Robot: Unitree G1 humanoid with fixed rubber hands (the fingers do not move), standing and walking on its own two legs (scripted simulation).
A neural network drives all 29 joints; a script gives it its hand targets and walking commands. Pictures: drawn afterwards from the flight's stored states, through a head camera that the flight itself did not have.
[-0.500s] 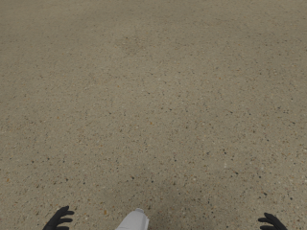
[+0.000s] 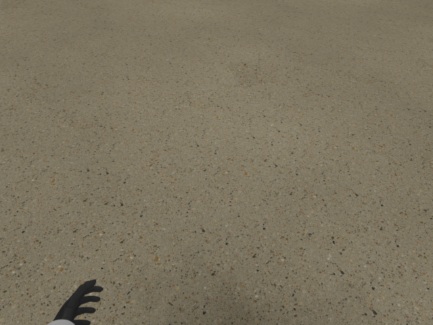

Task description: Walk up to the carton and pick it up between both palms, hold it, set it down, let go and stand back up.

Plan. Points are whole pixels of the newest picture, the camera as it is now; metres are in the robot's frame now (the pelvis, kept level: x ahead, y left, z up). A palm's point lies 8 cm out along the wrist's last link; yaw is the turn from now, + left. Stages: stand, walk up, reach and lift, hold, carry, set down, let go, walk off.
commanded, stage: walk up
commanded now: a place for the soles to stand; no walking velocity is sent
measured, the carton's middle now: out of the picture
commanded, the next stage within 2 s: none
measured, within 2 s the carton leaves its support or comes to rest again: neither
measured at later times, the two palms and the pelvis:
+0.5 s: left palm out of the picture -0.12 +0.36 -0.05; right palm out of the picture +0.11 -0.21 -0.09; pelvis -0.11 +0.02 +0.01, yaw +22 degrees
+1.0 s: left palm out of the picture -0.33 +0.46 -0.09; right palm out of the picture +0.01 -0.08 -0.07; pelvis -0.24 +0.12 +0.00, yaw +39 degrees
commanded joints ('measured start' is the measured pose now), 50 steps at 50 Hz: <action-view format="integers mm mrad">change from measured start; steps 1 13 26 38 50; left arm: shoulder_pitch -107 37 96 67 94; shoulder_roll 230 158 263 370 290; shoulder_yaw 115 77 111 156 113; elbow -52 -61 -59 -62 -25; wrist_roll -8 -69 -20 5 -44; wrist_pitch -22 -48 -64 -88 -60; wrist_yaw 26 44 64 38 40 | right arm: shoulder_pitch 161 -86 -67 -126 -64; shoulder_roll -188 -203 -132 -191 -242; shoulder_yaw -123 -122 -100 -136 -159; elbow -25 -214 -167 -178 -188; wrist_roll -3 -17 -31 -32 -36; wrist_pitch -5 -34 -29 -27 -37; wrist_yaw -2 -40 17 20 -28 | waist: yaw -127 -22 -12 -3 -54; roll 193 126 -115 -116 215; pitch -61 -183 -131 -137 1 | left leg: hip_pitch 107 199 -264 -126 13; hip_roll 20 67 -51 102 5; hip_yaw -229 -553 -84 -48 -522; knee -440 -462 65 -54 -628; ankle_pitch -105 532 150 83 92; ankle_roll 180 182 -3 -23 122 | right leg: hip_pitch -131 -67 291 150 -239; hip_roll -106 86 -166 -334 23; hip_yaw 233 436 288 223 357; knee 150 131 -164 -151 512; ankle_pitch -483 -285 377 -133 -339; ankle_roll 108 99 190 -52 116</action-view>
